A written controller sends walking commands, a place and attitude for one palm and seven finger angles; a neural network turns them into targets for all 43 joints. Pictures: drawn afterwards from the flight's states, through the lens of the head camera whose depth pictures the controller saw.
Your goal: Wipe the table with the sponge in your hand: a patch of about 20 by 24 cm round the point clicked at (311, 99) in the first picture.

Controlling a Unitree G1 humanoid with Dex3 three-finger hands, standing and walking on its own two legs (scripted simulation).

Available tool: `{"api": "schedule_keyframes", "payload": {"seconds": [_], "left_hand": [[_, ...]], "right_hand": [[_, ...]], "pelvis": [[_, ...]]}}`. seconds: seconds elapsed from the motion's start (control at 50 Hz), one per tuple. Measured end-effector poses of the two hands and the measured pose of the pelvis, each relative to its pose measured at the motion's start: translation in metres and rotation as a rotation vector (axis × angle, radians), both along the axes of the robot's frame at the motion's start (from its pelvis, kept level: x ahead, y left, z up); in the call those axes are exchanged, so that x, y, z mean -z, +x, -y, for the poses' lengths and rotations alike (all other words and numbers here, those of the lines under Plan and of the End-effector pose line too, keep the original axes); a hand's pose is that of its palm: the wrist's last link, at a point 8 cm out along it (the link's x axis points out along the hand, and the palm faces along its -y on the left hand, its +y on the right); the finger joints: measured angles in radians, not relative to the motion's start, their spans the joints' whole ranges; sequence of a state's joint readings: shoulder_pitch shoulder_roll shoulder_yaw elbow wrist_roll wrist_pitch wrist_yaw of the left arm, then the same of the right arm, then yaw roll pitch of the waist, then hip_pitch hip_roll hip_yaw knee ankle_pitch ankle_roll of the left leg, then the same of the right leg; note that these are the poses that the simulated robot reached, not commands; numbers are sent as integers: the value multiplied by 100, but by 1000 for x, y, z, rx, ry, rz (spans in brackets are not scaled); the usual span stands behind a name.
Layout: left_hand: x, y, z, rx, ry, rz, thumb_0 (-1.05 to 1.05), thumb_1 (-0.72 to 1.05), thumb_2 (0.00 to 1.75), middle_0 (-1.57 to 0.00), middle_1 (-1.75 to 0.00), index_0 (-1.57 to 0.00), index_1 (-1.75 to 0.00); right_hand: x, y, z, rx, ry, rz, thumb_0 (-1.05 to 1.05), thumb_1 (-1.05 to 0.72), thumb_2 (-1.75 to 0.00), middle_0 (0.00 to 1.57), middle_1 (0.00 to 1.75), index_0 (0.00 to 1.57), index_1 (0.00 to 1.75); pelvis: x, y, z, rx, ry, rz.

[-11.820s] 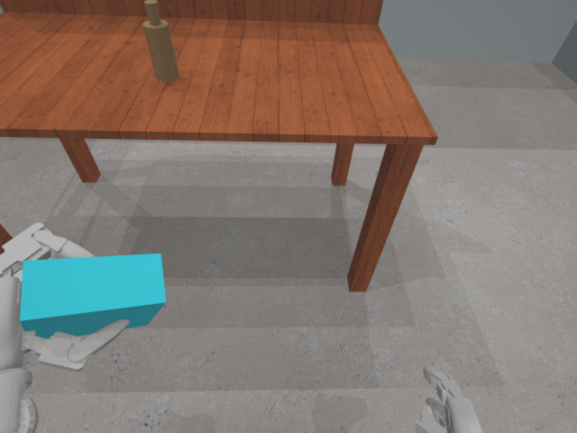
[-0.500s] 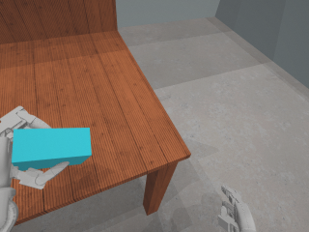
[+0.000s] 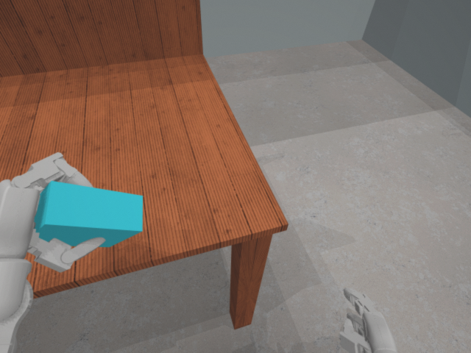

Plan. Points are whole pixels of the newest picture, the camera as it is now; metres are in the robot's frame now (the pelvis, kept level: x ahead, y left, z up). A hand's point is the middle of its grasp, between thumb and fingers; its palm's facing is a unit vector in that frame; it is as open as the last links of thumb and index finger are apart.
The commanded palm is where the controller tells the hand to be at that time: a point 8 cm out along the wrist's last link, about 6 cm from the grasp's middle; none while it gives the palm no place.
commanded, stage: turn the palm down, sponge in hand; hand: left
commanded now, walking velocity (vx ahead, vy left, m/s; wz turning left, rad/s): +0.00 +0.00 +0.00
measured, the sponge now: (98, 220) +0.25 +0.23 +0.13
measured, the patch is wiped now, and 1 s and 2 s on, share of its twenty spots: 0.00 0.00 0.00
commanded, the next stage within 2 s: move the sponge above the wiping area in 1.78 s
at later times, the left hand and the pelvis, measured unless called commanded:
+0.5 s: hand (76, 175) +0.28 +0.26 +0.19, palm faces +0.34 -0.45 -0.82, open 9.5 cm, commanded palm +0.24 +0.28 +0.22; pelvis +0.04 -0.01 +0.00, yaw -3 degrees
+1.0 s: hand (35, 170) +0.28 +0.32 +0.19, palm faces +0.27 -0.24 -0.93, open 9.5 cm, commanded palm +0.23 +0.30 +0.24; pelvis +0.03 +0.02 +0.01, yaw -2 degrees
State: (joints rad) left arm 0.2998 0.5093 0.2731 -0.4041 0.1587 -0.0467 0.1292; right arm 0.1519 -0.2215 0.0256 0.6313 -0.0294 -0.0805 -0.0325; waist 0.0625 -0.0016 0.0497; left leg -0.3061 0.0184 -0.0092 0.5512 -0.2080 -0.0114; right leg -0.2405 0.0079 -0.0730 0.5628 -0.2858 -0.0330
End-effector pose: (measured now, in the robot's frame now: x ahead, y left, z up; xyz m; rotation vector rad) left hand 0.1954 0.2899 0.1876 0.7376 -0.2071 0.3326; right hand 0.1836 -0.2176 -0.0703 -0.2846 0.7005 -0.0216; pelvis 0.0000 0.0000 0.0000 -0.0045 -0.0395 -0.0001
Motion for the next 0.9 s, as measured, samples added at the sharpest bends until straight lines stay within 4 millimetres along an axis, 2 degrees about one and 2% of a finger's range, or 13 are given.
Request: {"api": "schedule_keyframes", "payload": {"seconds": [0.06,0.12,0.18,0.26,0.32,0.38,0.48,0.58,0.62,0.68,0.74,0.78,0.9], "left_hand": [[-22,0,-8,-89,46,92,-1,-44,102,-79,-137,-79,-137],[-32,10,-16,-169,51,31,-1,-44,102,-79,-137,-79,-137],[-26,26,-14,-186,83,-149,-1,-44,102,-79,-137,-78,-137],[-13,45,11,-60,162,-302,-1,-44,102,-79,-138,-78,-138],[-14,50,34,80,196,-262,-1,-44,102,-79,-137,-78,-137],[-28,47,46,130,237,-142,-1,-44,102,-79,-137,-78,-137],[-43,43,24,-53,276,-87,-1,-44,102,-79,-137,-79,-137],[-25,49,-12,-238,300,-282,0,-44,102,-79,-137,-78,-137],[-19,53,-12,-232,313,-333,-1,-44,102,-79,-137,-78,-137],[-17,58,6,-129,336,-328,-1,-44,102,-79,-138,-78,-137],[-25,59,27,-23,391,-263,-1,-44,102,-79,-137,-78,-137],[-36,59,31,-10,432,-207,-1,-44,102,-79,-137,-79,-137],[-59,59,-13,-260,444,-178,0,-44,102,-79,-137,-79,-137]], "right_hand": [[6,-2,9,-10,-3,-16,1,-90,-90,20,30,20,30],[12,-2,18,16,18,-22,2,-90,-90,20,30,20,30],[16,-1,26,61,48,-9,2,-90,-90,20,30,20,30],[16,2,37,122,70,22,2,-90,-90,20,30,20,30],[14,3,43,149,57,13,2,-90,-90,20,30,20,30],[13,6,46,157,37,-18,2,-90,-90,20,30,20,30],[17,19,48,162,31,-68,2,-90,-90,20,30,20,30],[20,40,41,160,27,-73,2,-90,-90,20,30,20,30],[17,51,35,151,26,-49,2,-91,-90,20,30,20,30],[9,67,22,132,27,2,2,-91,-90,20,30,20,30],[-1,80,7,113,43,46,2,-91,-90,20,30,20,30],[-6,85,-2,100,59,59,2,-91,-90,20,30,20,30],[-8,87,-22,64,109,33,1,-90,-90,20,30,20,30]], "pelvis": [[1,-3,10,-21,-8,12],[0,-4,15,-23,-10,28],[-1,-3,16,-5,-5,36],[-2,2,16,31,5,19],[-2,11,17,48,11,-2],[-1,23,18,54,14,-20],[-1,42,13,55,14,-33],[-1,49,5,48,16,-43],[-1,50,1,47,16,-48],[-2,52,-4,46,14,-58],[-2,53,-9,50,11,-61],[-3,53,-11,49,9,-58],[-6,46,-18,49,3,-32]]}}
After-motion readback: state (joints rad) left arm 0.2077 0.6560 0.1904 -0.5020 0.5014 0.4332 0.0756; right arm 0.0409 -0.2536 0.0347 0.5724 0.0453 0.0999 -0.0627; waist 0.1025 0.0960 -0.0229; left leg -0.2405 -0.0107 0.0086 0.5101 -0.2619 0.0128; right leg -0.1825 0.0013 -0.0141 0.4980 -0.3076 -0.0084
